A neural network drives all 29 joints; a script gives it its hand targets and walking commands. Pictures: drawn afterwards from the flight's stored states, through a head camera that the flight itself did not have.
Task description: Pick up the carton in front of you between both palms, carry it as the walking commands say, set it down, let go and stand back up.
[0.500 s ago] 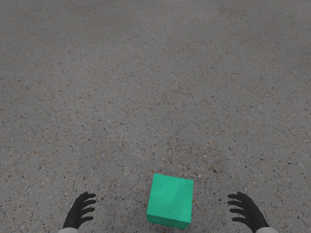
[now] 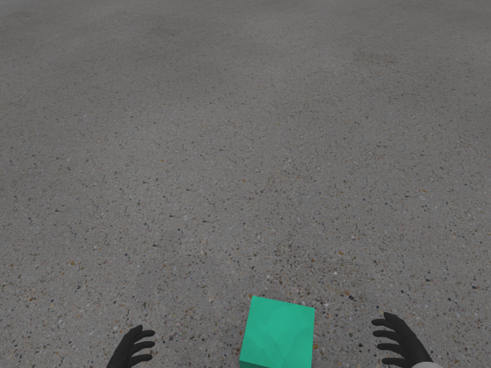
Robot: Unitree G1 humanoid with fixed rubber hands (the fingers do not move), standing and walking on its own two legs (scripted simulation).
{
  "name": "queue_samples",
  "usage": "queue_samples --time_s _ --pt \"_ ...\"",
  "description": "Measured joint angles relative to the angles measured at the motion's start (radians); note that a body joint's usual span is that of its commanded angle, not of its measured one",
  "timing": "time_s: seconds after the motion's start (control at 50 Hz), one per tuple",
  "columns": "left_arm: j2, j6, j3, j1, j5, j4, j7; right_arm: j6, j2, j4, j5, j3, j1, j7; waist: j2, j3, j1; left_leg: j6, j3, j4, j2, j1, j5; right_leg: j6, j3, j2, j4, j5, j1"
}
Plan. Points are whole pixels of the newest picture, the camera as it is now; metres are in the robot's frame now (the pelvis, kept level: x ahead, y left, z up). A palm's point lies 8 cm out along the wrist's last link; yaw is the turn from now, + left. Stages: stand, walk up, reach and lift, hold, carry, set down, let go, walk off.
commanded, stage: stand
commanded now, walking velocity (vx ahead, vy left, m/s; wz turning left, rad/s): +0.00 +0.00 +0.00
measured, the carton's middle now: (277, 344) +0.36 -0.07 -0.65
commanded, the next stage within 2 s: none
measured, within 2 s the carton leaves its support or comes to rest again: neither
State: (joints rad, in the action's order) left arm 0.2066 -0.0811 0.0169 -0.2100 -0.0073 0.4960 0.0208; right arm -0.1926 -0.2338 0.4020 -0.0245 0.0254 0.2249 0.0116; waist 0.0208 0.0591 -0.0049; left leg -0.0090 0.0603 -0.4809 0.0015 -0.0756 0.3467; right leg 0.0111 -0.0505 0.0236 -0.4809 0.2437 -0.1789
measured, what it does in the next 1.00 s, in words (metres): stands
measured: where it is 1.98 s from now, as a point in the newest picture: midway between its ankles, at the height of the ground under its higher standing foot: outside the picture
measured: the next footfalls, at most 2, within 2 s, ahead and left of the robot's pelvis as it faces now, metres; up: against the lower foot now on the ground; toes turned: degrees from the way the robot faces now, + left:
none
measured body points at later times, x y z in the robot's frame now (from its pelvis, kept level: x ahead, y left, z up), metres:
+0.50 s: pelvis +0.01 -0.02 +0.00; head +0.02 -0.04 +0.45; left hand +0.13 +0.28 -0.09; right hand +0.14 -0.31 -0.11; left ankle -0.05 +0.13 -0.74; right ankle +0.01 -0.13 -0.74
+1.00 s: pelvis +0.00 -0.02 +0.00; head +0.00 -0.03 +0.45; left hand +0.10 +0.29 -0.10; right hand +0.11 -0.32 -0.12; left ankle -0.05 +0.13 -0.74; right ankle +0.01 -0.13 -0.74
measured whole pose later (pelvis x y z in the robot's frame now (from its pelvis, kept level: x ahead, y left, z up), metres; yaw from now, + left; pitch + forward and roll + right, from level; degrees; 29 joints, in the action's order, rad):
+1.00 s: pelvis +0.00 -0.02 +0.00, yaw +1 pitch -2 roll +0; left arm 0.35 0.00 0.03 -0.14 -0.02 0.96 -0.01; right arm 0.01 -0.38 0.89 -0.03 0.01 0.20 -0.03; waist 0.04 0.02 0.01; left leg -0.03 0.08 -0.40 0.01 -0.07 0.29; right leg -0.01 -0.02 0.02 -0.44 0.22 -0.18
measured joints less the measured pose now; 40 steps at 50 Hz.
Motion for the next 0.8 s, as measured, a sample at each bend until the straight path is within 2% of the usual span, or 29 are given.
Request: queue_samples --time_s 0.1,0.22,0.4,0.8 --pt "0.052 0.036 0.014 0.014 -0.039 0.124 -0.031 0.106 -0.052 0.139 -0.017 0.013 -0.014 -0.026 0.021 -0.033 0.0 -0.009 0.01 -0.042 0.001 -0.068 0.013 -0.008 0.012 0.001 -0.043 0.015 -0.066" --pt "0.109 0.061 0.039 0.005 -0.038 0.211 -0.035 0.16 -0.099 0.24 -0.021 0.024 0.002 -0.027 0.036 -0.042 0.01 -0.016 0.019 -0.043 0.004 -0.082 0.015 -0.016 0.022 0.003 -0.056 0.026 -0.082" --pt "0.12 0.072 0.03 0.025 -0.031 0.293 -0.041 0.183 -0.119 0.326 -0.02 0.012 -0.002 -0.036 0.035 -0.04 0.014 -0.023 0.028 -0.012 0.008 -0.057 0.007 -0.025 0.034 0.003 -0.042 0.031 -0.062" --pt "0.128 0.077 0.018 0.07 -0.021 0.417 -0.036 0.197 -0.136 0.44 -0.012 -0.01 -0.019 -0.043 0.021 -0.038 0.011 -0.025 0.023 0.054 0.012 -0.007 -0.03 -0.026 0.034 0.001 0.014 -0.001 -0.015"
